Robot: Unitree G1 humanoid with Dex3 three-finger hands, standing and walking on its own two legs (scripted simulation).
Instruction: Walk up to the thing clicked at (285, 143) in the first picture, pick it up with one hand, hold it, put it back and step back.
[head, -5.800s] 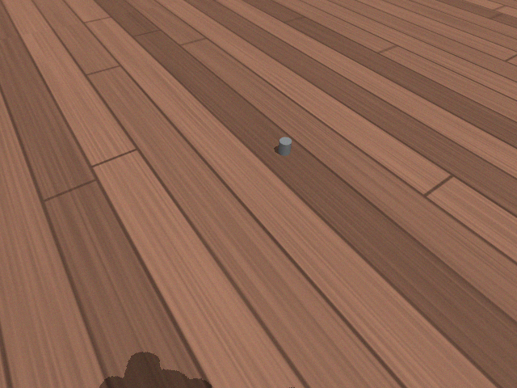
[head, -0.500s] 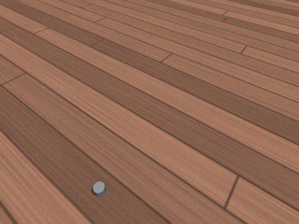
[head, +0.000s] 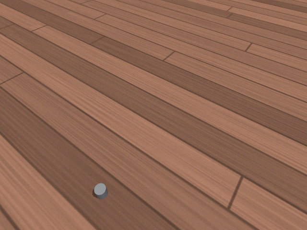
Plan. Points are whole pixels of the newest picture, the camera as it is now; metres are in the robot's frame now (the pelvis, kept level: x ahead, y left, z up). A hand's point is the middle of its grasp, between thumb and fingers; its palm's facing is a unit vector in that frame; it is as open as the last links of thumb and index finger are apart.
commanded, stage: stand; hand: left
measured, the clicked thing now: (101, 191) +0.46 +0.32 -0.74
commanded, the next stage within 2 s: none
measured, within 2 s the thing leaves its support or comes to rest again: neither
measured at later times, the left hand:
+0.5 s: hand out of the picture +0.06 +0.25 -0.16, palm faces -0.02 -0.94 -0.34, open 7.4 cm
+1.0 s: hand out of the picture +0.07 +0.25 -0.16, palm faces -0.02 -0.94 -0.35, open 7.4 cm
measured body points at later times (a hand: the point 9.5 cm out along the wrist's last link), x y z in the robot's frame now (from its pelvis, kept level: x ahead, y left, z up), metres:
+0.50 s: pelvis +0.00 +0.00 +0.00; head +0.01 +0.00 +0.45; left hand +0.07 +0.30 -0.13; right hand +0.06 -0.31 -0.14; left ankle +0.02 +0.13 -0.75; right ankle -0.02 -0.12 -0.75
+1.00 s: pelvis +0.00 +0.00 +0.00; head +0.01 -0.01 +0.45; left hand +0.07 +0.30 -0.13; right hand +0.08 -0.30 -0.13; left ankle +0.02 +0.13 -0.75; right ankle -0.02 -0.12 -0.75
